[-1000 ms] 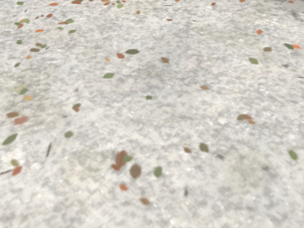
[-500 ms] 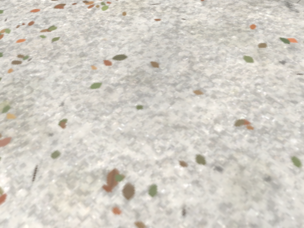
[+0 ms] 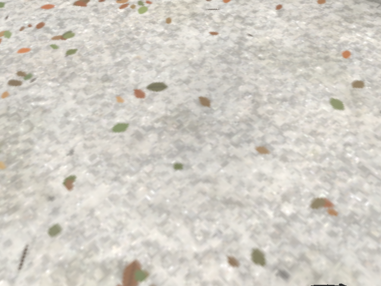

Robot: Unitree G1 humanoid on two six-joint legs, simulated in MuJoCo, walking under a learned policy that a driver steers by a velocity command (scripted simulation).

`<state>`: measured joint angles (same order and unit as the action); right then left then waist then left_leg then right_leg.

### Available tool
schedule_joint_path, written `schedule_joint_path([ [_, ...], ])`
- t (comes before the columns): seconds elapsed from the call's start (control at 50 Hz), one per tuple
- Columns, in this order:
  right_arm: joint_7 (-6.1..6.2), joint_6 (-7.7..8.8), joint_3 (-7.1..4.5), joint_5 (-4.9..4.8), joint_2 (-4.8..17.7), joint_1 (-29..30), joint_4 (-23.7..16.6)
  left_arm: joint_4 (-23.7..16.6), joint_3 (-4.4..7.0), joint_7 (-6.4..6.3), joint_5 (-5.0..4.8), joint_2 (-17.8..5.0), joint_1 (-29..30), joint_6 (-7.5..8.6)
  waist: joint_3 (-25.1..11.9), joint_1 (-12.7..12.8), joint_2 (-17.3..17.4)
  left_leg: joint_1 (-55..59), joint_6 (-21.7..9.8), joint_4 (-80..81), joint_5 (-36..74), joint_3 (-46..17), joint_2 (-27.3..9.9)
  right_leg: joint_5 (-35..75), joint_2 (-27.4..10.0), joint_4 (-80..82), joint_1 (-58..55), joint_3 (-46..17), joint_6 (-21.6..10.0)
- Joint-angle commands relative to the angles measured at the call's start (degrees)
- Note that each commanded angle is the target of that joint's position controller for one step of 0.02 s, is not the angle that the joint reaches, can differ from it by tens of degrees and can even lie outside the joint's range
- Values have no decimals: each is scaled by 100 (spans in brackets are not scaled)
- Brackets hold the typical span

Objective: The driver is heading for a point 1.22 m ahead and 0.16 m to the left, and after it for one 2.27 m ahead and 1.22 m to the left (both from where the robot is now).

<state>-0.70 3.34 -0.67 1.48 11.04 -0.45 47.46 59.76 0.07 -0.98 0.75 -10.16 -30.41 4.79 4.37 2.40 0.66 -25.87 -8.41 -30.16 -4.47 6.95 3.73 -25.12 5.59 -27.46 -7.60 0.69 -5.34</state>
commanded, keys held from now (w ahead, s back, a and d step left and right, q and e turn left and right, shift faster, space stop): w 0.56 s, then w+q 0.44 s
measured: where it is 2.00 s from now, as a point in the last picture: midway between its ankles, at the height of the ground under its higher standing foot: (187, 189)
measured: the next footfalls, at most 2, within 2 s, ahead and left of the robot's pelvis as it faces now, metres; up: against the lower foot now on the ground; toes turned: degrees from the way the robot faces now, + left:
right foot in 0.56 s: +0.47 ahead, -0.12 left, +0.00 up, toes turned -3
left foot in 1.12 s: +0.72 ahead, +0.08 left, +0.00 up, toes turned +22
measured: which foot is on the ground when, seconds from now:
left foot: down 0.00-0.58, up 0.60-1.00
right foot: down 0.00-0.00, up 0.02-0.54, down 0.56-1.00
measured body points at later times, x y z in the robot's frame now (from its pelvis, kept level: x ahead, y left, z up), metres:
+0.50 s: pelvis +0.27 -0.02 +0.02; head +0.30 -0.02 +0.47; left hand +0.48 +0.18 -0.09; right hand +0.16 -0.24 -0.12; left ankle +0.12 +0.05 -0.71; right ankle +0.42 -0.13 -0.69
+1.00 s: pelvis +0.53 -0.04 +0.02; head +0.56 -0.03 +0.47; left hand +0.42 +0.18 -0.12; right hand +0.73 -0.23 -0.11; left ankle +0.67 +0.10 -0.67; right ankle +0.43 -0.12 -0.71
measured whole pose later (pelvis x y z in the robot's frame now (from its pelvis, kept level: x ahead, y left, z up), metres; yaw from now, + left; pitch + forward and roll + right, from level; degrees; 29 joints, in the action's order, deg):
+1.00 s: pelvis +0.53 -0.04 +0.02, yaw +12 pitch +0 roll -1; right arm -2.6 1.3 -1.9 1.5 11.1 -4.2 50.9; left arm 59.7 1.5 -1.4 1.1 -9.8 -25.3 6.1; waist 3.4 2.0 1.5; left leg -35.3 -5.4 -40.4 -0.8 5.1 -3.5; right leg -18.0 2.9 -12.5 -5.0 14.9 -3.0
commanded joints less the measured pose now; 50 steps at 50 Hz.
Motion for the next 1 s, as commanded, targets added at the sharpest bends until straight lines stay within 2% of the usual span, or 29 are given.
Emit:
schedule_joint_path([
  [0.02, 103, -36, -477, 101, 1459, -2688, 516, -448, 101, 60, -117, -313, -466, 40, -2004, -733, 1201, 4477, -1455, 972, -1090, -4729, -2721, -413, 99, -5512, 3735, -91, 82],
  [0.04, 24, -41, -467, -125, 1245, -2094, 458, -499, 191, 47, 29, -822, -60, 25, -1336, -715, 325, 3703, -1452, 1547, -1976, -4573, -2496, 88, -276, -5534, 4283, -497, -73],
  [0.06, 2, -9, -375, -146, 886, -1598, 376, -667, 232, 85, 49, -908, 519, 47, -578, -564, 103, 2881, -1294, 1827, -2221, -3818, -2336, 538, -537, -5245, 4402, -470, -107],
  [0.08, -16, 45, -305, -112, 596, -1447, 430, -703, 234, 110, 62, -823, 725, 50, -63, -374, -223, 2091, -1073, 2079, -1718, -3291, -2103, 709, -728, -4824, 4194, -437, -109],
  [0.1, 1, 121, -244, -73, 445, -1480, 517, -722, 237, 131, 102, -730, 792, -9, 29, -201, -255, 1657, -857, 2145, -1174, -2839, -1854, 802, -888, -4475, 3896, -484, -69],
  [0.12, 27, 176, -202, -64, 363, -1543, 619, -663, 195, 172, 145, -544, 646, -91, 8, -50, -177, 1372, -708, 2234, -786, -2449, -1659, 851, -954, -4247, 3591, -443, 6],
  [0.14, 34, 235, -197, -72, 390, -1694, 714, -639, 178, 203, 152, -424, 592, -146, -22, -3, -87, 1271, -672, 2276, -398, -2196, -1579, 901, -977, -4083, 3484, -373, 63],
  [0.18, 27, 309, -220, -100, 557, -1948, 864, -739, 182, 240, 148, -409, 860, -210, 28, 17, 23, 1224, -636, 2400, -15, -1803, -1452, 1166, -1087, -3727, 3697, -221, 165],
  [0.22, 18, 311, -224, -109, 653, -2153, 944, -943, 191, 256, 139, -488, 1468, -245, 166, -84, 73, 1344, -546, 2546, 116, -1568, -1348, 1654, -1214, -3248, 4157, -81, 264],
  [0.26, 16, 294, -198, -126, 637, -2405, 1013, -1112, 191, 262, 106, -523, 2030, -252, 224, -241, 95, 1609, -401, 2540, 566, -1382, -1247, 2118, -1244, -2658, 4475, 47, 346],
  [0.34, 50, 280, -153, -119, 618, -2894, 1157, -1329, 138, 278, 47, -435, 2840, -241, 172, -524, 238, 2165, -148, 2380, 1262, -1138, -1166, 2714, -1080, -1593, 4483, 259, 401],
  [0.44, 137, 236, -131, -17, 662, -3285, 1329, -1565, 123, 267, 44, -467, 3566, -195, 218, -720, 330, 3213, -284, 1961, 2082, -1154, -1445, 2333, -849, -837, 4612, 361, 269],
  [0.48, 175, 223, -149, 11, 736, -3199, 1366, -1603, 146, 257, 41, -522, 3529, -146, 211, -587, 363, 3436, -291, 1673, 2702, -1131, -1589, 1902, -743, -569, 4342, 376, 109],
  [0.5, 189, 222, -158, 10, 777, -3059, 1358, -1534, 173, 234, 43, -563, 3263, -117, 101, -415, 396, 3395, -223, 1361, 3425, -1042, -1587, 1660, -598, -398, 3860, 433, 1],
  [0.52, 194, 217, -172, 3, 835, -2968, 1361, -1360, 227, 192, 51, -647, 2726, -83, -163, -181, 435, 3332, -148, 795, 4154, -977, -1552, 1501, -404, -239, 3145, 492, -116],
  [0.54, 180, 202, -173, -32, 857, -2848, 1353, -1029, 307, 138, 78, -765, 1767, -30, -636, 234, 310, 3049, -41, -202, 4248, -799, -1378, 1749, -272, 141, 1992, 544, -274],
  [0.56, 164, 225, -133, -88, 771, -2747, 1221, -751, 431, 67, 208, -1105, 725, 25, -1262, 627, 116, 1926, 57, -1563, 2863, -681, -1185, 1565, -1002, 126, 398, -215, -544],
  [0.58, 103, 225, 2, -331, 131, -3316, 1064, -694, 602, 45, 340, -1728, 95, 17, -2162, 506, -1153, -203, 365, -3917, -658, -215, -246, 1068, -2869, 389, -1407, -2925, -1309],
  [0.6, 135, 203, -158, -192, 649, -3250, 1182, -693, 571, 121, 121, -1466, 368, -58, -2118, 425, -646, -799, 262, -4628, -2408, -927, -67, 1046, -3043, 1021, -1054, -3867, -1399],
  [0.62, 131, 188, -215, -139, 711, -2743, 1025, -753, 491, 143, 21, -1182, 1035, -61, -1105, 119, -423, -1032, 224, -4579, -1866, -1075, -415, 874, -2786, 1210, -118, -2858, -1158],
  [0.64, 104, 197, -194, -122, 586, -2457, 954, -812, 411, 170, 15, -829, 1466, -10, -576, -20, -231, -894, 233, -4262, -1448, -1057, -628, 1203, -2552, 1506, 701, -2169, -950],
  [0.66, 83, 141, -209, -86, 485, -2344, 957, -791, 357, 163, 31, -634, 1618, 38, -302, -167, -233, -692, 246, -3983, -1256, -1037, -766, 1440, -2281, 1682, 1202, -1615, -694],
  [0.68, 40, 52, -208, 3, 400, -2416, 971, -701, 300, 133, 19, -456, 1612, 73, -172, -318, -365, -447, 298, -3784, -1151, -1026, -846, 1725, -2063, 1810, 1585, -1163, -502],
  [0.72, -40, -80, -217, 34, 246, -2461, 962, -547, 283, 106, 11, -434, 1329, 167, -183, -426, -418, -343, 350, -3732, -982, -960, -830, 2307, -1951, 1906, 1742, -675, -416],
  [0.78, -96, -175, -241, 15, 236, -1886, 714, -425, 314, 83, 4, -599, 1037, 234, -25, -446, -405, -944, 394, -3500, -416, -863, -914, 2842, -1861, 2011, 1638, -79, -318],
  [0.84, -139, -174, -225, -14, 235, -1170, 431, -350, 281, 55, 17, -564, 778, 235, 121, -338, -420, -1303, 439, -2766, 229, -707, -899, 3264, -1734, 2030, 1494, 365, -215],
  [0.9, -180, -144, -152, -25, 144, -526, 198, -288, 261, 4, 12, -616, 579, 230, 199, -203, -422, -1141, 437, -1668, 659, -389, -805, 3688, -1714, 1966, 1292, 716, -140],
  [0.96, -200, -144, -117, 1, 163, -7, -29, -157, 276, -68, 26, -719, 231, 186, 267, -51, -405, -1109, 312, -991, 528, -81, -714, 4088, -1911, 1837, 693, 894, -154],
  [1.0, -201, -139, -138, 20, 222, 86, -116, -101, 291, -113, 43, -783, 148, 131, 243, -83, -418, -985, 159, -734, 118, 59, -584, 4823, -2028, 1521, 278, 1045, -146],
])
Velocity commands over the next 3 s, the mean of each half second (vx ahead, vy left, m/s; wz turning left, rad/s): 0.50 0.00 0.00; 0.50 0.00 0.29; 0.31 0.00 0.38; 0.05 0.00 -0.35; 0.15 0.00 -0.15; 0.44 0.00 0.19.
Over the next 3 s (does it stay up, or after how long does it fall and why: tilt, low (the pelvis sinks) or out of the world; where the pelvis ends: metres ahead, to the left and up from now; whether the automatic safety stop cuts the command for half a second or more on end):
stays up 1.02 0.08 0.01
